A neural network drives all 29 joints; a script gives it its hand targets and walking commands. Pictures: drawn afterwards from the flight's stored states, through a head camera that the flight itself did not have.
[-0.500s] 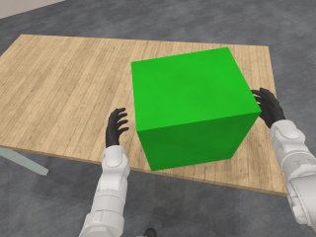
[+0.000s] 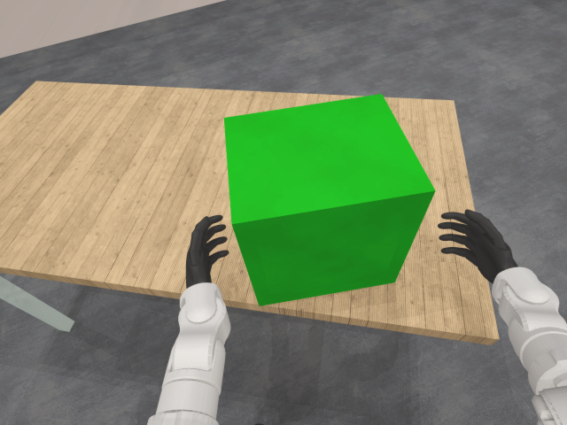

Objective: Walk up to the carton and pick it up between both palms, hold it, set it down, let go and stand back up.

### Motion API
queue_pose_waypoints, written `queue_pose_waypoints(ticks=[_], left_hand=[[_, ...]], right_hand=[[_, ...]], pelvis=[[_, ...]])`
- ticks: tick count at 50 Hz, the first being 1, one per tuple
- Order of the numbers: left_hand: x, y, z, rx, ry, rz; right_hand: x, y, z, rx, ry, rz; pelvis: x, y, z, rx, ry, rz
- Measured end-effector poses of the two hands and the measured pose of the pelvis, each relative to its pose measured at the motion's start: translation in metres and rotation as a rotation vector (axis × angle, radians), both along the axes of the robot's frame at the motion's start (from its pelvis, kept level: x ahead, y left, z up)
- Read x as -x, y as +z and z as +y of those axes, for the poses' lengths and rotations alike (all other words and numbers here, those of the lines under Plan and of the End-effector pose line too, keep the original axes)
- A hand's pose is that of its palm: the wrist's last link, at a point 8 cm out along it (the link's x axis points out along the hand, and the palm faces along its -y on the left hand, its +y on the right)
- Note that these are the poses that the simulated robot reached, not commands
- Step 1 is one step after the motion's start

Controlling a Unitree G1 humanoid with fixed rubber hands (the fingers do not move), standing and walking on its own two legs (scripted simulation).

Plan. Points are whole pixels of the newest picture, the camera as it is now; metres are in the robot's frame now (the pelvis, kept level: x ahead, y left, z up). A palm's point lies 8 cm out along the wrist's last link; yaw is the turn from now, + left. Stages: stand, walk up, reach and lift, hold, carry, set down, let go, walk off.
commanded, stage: set down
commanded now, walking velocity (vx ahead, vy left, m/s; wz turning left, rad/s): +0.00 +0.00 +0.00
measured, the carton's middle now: (316, 207) +0.44 +0.03 +0.01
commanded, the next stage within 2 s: none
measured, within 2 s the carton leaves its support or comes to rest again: neither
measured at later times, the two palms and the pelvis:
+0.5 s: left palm (190, 310) +0.24 +0.19 +0.02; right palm (531, 315) +0.29 -0.26 +0.00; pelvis +0.00 +0.00 +0.00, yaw +0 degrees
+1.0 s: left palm (186, 331) +0.21 +0.19 +0.02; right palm (549, 363) +0.23 -0.27 -0.01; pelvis +0.01 +0.00 +0.00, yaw +0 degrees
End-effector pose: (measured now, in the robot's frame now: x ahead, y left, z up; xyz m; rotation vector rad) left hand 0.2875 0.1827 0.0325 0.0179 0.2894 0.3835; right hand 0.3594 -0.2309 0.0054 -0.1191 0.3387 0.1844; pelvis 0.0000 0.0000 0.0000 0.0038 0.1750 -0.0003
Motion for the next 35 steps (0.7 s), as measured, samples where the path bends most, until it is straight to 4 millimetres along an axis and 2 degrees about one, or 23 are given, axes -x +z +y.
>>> queue_pose_waypoints(ticks=[10, 18, 25, 35], left_hand=[[0.029, -0.007, 0.007, -0.002, 0.028, -0.016], [0.034, -0.004, 0.005, 0.014, 0.039, -0.035], [0.048, -0.010, 0.005, 0.021, 0.050, -0.004], [0.068, -0.012, 0.005, 0.011, 0.059, 0.007]], right_hand=[[0.042, -0.010, -0.017, 0.004, -0.029, -0.001], [0.058, -0.005, -0.025, 0.009, -0.035, 0.002], [0.074, -0.006, -0.033, 0.006, -0.051, 0.014], [0.109, -0.015, -0.044, -0.003, -0.077, 0.043]], pelvis=[[-0.003, 0.001, 0.000, 0.000, 0.001, -0.021], [-0.001, 0.001, -0.001, -0.001, 0.000, -0.038], [-0.005, 0.001, -0.001, -0.002, 0.001, -0.055], [-0.013, 0.002, -0.002, -0.003, 0.002, -0.076]])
